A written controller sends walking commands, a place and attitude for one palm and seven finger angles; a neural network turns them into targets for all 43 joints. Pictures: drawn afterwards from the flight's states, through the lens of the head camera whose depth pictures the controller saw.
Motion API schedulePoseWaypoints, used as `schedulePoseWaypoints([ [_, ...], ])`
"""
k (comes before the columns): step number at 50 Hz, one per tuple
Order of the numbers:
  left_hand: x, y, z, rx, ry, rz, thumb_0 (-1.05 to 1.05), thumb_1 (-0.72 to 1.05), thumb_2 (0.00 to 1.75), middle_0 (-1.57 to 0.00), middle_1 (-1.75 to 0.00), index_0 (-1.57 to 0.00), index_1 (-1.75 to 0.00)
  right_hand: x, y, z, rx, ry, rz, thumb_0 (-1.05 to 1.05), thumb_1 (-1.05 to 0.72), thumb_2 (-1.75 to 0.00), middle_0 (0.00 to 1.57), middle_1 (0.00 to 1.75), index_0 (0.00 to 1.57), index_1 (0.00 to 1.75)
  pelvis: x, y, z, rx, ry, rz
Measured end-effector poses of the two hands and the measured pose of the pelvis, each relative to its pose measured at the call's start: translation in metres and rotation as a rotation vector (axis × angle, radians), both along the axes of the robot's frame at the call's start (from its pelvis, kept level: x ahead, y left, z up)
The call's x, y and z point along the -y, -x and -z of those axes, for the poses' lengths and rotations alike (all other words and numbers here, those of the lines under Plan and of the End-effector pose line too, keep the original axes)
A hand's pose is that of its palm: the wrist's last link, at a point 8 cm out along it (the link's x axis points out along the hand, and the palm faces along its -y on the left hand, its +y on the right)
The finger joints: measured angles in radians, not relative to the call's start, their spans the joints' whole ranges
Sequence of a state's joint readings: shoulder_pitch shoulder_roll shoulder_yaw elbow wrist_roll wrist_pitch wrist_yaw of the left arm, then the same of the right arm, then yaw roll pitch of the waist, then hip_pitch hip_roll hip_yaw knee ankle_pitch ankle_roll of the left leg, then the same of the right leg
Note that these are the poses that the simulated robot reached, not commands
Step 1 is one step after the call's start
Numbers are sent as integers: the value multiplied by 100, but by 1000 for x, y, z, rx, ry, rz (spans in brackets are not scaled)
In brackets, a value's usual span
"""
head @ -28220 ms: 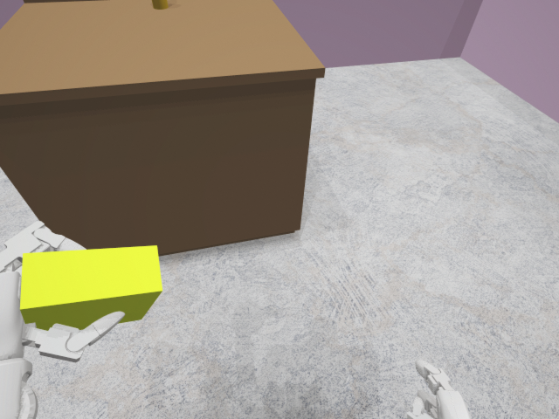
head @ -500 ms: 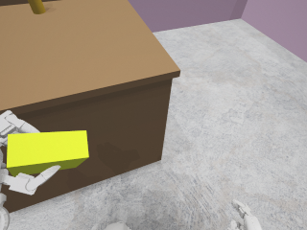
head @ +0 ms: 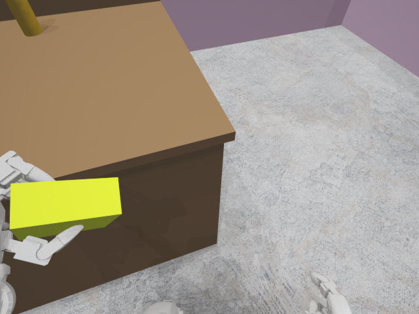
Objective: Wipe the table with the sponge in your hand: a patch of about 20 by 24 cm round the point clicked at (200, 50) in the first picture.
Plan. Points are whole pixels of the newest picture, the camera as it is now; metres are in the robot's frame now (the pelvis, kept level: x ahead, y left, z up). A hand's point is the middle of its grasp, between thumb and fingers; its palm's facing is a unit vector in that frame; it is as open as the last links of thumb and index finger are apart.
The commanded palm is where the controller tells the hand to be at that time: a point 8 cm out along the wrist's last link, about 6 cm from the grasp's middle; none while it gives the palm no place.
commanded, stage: take the last steps up to it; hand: left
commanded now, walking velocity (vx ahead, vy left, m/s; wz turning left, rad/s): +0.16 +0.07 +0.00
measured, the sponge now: (82, 208) +0.23 +0.21 +0.14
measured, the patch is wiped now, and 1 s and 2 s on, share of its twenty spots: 0.05 0.05 0.05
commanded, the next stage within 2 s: come to a stop and stand still in 0.06 s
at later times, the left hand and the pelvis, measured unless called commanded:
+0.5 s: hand (84, 151) +0.32 +0.23 +0.17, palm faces +0.41 -0.79 -0.47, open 9.5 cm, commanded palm +0.26 +0.26 +0.18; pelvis +0.10 -0.02 +0.00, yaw +0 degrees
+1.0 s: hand (97, 161) +0.31 +0.21 +0.15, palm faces +0.26 -0.86 -0.45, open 9.5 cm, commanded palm +0.23 +0.26 +0.18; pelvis +0.05 -0.01 +0.00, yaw -4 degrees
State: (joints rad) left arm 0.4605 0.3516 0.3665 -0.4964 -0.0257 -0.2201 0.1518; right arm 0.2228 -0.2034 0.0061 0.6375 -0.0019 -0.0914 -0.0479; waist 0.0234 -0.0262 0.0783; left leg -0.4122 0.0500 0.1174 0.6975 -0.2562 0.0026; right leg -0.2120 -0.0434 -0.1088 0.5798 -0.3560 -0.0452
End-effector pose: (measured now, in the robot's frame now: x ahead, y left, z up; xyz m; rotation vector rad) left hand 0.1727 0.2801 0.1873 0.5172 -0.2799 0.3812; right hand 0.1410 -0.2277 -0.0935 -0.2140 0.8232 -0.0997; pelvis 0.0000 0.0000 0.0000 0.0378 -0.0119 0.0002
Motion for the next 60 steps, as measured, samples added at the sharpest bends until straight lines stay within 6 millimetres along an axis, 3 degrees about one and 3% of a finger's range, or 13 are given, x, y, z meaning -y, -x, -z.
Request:
schedulePoseWaypoints([
  [6,-2,-44,3,54,-21,35,-1,-48,106,-81,-140,-81,-141,7,-46,0,93,13,52,2,-90,-90,20,30,20,30,-2,-30,15,13,-16,23],
  [10,11,-67,0,28,-26,44,-1,-48,106,-81,-140,-80,-141,5,-68,-4,135,-37,55,2,-91,-90,20,30,20,30,9,-47,13,-2,-8,14],
  [15,33,-78,-6,19,-34,58,-1,-48,106,-81,-140,-80,-141,11,-87,3,114,-70,28,2,-90,-90,20,30,20,30,22,-71,11,-4,17,-3],
  [21,28,-92,-5,-35,-25,3,-1,-48,106,-81,-140,-81,-141,20,-101,-2,41,-29,6,2,-90,-90,20,30,20,30,23,-90,-2,-20,-10,3],
  [28,14,-109,6,-46,-1,1,-1,-48,106,-81,-140,-80,-141,21,-126,-7,58,23,22,2,-91,-90,20,30,20,30,14,-99,4,-14,-3,23],
  [34,28,-110,-3,-20,-8,42,-1,-48,106,-81,-140,-80,-141,10,-136,-20,145,-19,-8,2,-91,-90,20,30,20,30,21,-97,2,-13,14,17],
  [39,31,-104,-11,-17,-36,54,-1,-48,106,-81,-140,-80,-141,11,-128,-24,152,-25,-15,2,-90,-90,20,30,20,30,28,-94,-2,-23,44,22],
  [42,-1,-119,-34,77,-121,7,-1,-48,106,-81,-139,-81,-141,17,-116,-20,113,-11,-43,1,-90,-90,21,30,20,30,31,-81,-3,-7,29,34],
  [44,-14,-124,-34,84,-86,-37,-1,-48,106,-81,-140,-81,-141,24,-107,-19,114,-26,-28,2,-90,-90,21,30,20,30,27,-71,-2,0,28,52],
  [46,-9,-123,-22,41,-47,-22,-1,-48,106,-81,-140,-80,-141,31,-97,-20,140,-45,10,2,-90,-90,21,30,20,30,22,-63,1,7,24,64],
  [51,34,-94,24,-142,38,172,-1,-47,106,-80,-141,-80,-142,41,-60,-26,160,-4,107,2,-90,-90,20,30,20,30,8,-52,3,11,44,83],
  [53,36,-82,33,-169,69,216,-1,-48,106,-80,-140,-80,-142,40,-43,-29,134,35,133,2,-91,-90,20,30,20,30,3,-49,2,11,47,90],
  [60,-18,-70,19,-41,37,118,-1,-48,106,-81,-140,-81,-141,11,-6,-29,56,82,118,2,-91,-90,20,30,20,30,-16,-34,-2,36,64,83],
])
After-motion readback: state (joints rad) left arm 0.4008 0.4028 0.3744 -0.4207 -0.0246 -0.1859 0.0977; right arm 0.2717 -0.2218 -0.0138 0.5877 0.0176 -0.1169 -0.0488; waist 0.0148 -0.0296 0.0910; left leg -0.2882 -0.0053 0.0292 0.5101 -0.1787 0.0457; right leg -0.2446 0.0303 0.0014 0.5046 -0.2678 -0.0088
